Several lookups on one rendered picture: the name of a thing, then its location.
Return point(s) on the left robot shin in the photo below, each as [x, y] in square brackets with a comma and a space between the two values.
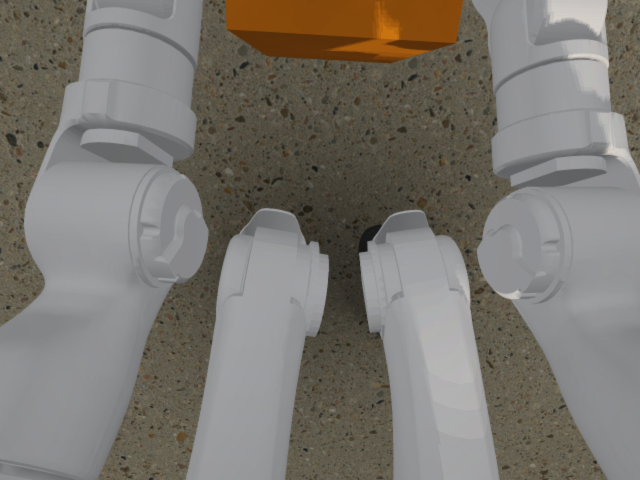
[235, 265]

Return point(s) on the carton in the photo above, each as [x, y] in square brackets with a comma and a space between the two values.
[381, 31]

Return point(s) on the left robot upper arm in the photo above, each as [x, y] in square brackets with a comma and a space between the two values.
[110, 240]

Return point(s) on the robot right foot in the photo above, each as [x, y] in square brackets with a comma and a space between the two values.
[368, 235]

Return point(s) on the robot right forearm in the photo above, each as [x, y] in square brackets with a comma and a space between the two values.
[550, 79]

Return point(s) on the right robot upper arm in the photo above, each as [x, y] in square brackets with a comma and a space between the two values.
[569, 260]

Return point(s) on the robot left forearm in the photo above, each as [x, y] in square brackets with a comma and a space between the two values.
[132, 103]

